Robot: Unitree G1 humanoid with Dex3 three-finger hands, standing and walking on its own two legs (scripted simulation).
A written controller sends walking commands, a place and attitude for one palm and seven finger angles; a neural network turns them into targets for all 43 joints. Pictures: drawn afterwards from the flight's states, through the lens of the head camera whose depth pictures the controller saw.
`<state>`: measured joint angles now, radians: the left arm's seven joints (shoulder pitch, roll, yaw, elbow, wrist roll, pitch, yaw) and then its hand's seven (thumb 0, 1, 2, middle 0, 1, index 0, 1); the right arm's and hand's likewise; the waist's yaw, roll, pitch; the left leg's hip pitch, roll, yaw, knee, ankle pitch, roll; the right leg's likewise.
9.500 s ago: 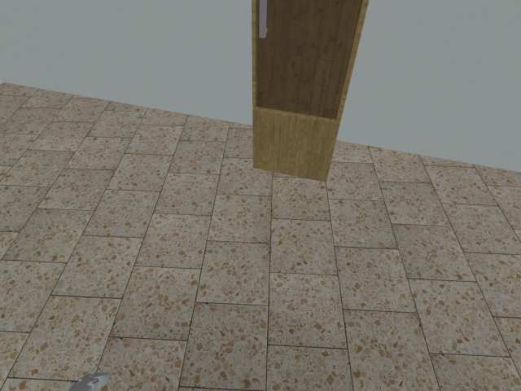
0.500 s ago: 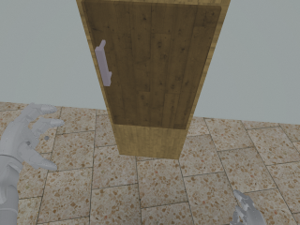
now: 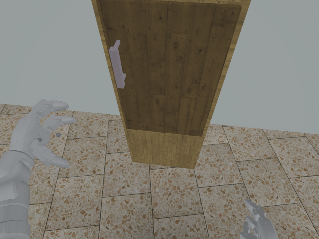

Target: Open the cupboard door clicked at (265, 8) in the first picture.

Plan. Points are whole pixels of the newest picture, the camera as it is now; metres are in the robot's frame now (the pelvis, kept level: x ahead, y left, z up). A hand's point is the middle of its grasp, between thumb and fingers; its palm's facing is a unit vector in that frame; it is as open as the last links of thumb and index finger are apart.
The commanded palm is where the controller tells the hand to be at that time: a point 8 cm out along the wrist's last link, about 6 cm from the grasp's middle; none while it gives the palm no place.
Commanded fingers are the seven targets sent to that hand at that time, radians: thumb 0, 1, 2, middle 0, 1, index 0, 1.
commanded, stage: move the hooked fingers beside the handle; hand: left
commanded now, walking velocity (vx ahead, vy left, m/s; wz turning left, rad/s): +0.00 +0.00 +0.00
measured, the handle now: (119, 65) +0.61 +0.18 +0.09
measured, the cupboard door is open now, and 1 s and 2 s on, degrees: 0 0 0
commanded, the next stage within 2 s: none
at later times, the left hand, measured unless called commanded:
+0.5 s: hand (72, 105) +0.41 +0.26 +0.10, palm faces -0.07 -1.00 -0.01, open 14.0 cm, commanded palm +0.39 +0.31 +0.10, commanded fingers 0.00 -0.50 0.30 -0.30 -1.20 -0.30 -1.20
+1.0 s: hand (89, 85) +0.50 +0.25 +0.09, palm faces -0.08 -1.00 +0.01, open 14.0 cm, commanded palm +0.49 +0.30 +0.09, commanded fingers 0.00 -0.50 0.30 -0.30 -1.20 -0.30 -1.20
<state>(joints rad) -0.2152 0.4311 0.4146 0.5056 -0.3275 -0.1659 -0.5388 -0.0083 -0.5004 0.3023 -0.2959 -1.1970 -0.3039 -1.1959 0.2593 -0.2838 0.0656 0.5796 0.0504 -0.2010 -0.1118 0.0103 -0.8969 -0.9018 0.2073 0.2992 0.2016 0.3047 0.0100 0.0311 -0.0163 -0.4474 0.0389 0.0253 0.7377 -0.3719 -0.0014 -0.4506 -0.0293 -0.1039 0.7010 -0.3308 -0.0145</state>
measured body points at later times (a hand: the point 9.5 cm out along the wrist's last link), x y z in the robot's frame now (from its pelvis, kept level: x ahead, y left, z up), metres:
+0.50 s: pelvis +0.01 +0.00 -0.01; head +0.07 +0.00 +0.44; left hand +0.40 +0.31 +0.10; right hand +0.08 -0.28 -0.11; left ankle +0.00 +0.12 -0.72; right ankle +0.02 -0.11 -0.72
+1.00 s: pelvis +0.01 +0.02 -0.02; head +0.12 +0.03 +0.42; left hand +0.50 +0.30 +0.09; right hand +0.02 -0.26 -0.12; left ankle +0.00 +0.12 -0.72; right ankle +0.02 -0.11 -0.72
